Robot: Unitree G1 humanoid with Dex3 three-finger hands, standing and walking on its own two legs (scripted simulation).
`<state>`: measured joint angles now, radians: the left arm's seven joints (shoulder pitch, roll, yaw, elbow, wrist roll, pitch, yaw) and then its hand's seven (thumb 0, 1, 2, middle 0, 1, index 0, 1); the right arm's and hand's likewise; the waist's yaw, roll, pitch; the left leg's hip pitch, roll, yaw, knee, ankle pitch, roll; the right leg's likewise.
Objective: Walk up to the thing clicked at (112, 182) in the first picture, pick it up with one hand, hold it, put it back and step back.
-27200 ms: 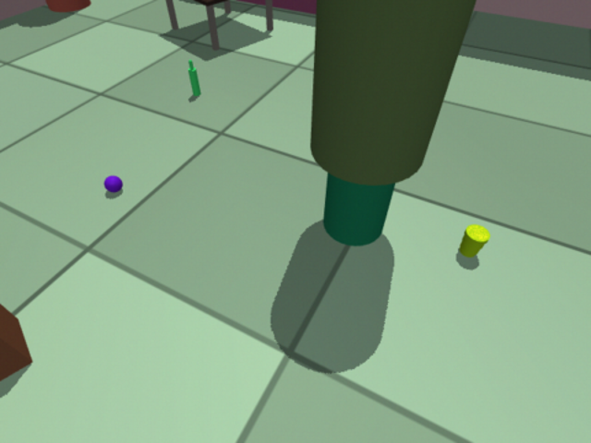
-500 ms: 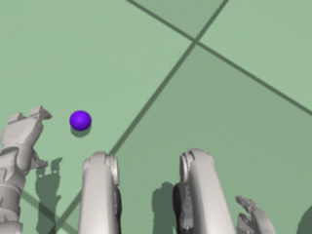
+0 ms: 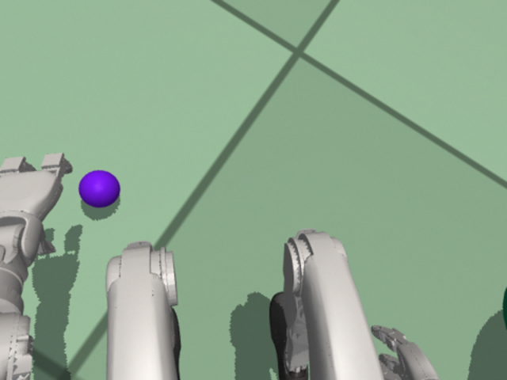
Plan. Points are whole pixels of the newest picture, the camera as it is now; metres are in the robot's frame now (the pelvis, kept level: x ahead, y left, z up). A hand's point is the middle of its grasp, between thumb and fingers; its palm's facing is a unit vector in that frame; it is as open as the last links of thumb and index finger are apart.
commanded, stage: rise first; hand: left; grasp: from above
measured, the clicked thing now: (99, 188) +0.48 +0.28 -0.32
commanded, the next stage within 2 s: approach in 0.78 s
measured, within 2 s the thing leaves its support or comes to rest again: neither
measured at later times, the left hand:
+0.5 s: hand (60, 205) +0.41 +0.31 -0.19, palm faces -0.45 -0.07 -0.89, open 14.0 cm
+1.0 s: hand (67, 202) +0.42 +0.30 -0.21, palm faces -0.45 -0.06 -0.89, open 14.1 cm
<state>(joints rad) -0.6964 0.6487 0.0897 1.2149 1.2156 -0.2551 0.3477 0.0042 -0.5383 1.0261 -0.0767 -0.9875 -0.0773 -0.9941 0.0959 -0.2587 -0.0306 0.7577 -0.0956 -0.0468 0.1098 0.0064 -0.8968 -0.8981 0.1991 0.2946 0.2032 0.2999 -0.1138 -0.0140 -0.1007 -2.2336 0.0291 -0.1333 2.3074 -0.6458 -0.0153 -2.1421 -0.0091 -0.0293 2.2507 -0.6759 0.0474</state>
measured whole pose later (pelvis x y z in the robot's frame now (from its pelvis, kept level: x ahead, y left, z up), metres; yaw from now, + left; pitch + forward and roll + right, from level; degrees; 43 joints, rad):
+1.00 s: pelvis +0.01 +0.00 -0.03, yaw -1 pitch +33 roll -7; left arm -0.82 0.69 0.11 1.41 1.29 -0.27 0.47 0.00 -0.52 0.99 -0.08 -1.03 -0.09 -1.03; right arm 0.09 -0.25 0.00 0.80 -0.16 -0.06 0.14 0.00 -0.90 -0.90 0.20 0.29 0.20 0.30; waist -0.17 -0.03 -0.07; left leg -2.32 0.03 -0.16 2.42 -0.69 -0.03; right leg -2.24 0.01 -0.03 2.36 -0.71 0.05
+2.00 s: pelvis +0.01 +0.00 -0.06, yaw -4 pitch +30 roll -10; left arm -0.95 0.79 0.12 1.64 1.39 -0.26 0.65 0.00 -0.50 0.97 -0.08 -1.01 -0.09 -1.00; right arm 0.06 -0.28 0.11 0.76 -0.24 -0.11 0.19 0.00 -0.89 -0.90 0.20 0.29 0.20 0.30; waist -0.30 -0.09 0.01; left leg -2.38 0.01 -0.21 2.52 -0.68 -0.03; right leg -2.26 0.02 -0.07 2.42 -0.69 0.05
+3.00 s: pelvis +0.01 +0.01 -0.06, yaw -8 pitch +28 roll -13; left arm -1.00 0.88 0.12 1.76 1.28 -0.19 0.69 0.00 -0.48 0.93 -0.07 -1.02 -0.09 -1.01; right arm 0.05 -0.30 0.23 0.75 -0.30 -0.27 0.30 0.00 -0.90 -0.90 0.20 0.30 0.20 0.30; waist -0.35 -0.12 0.11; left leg -2.37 0.03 -0.27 2.58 -0.72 -0.02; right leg -2.24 0.05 -0.11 2.42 -0.69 0.08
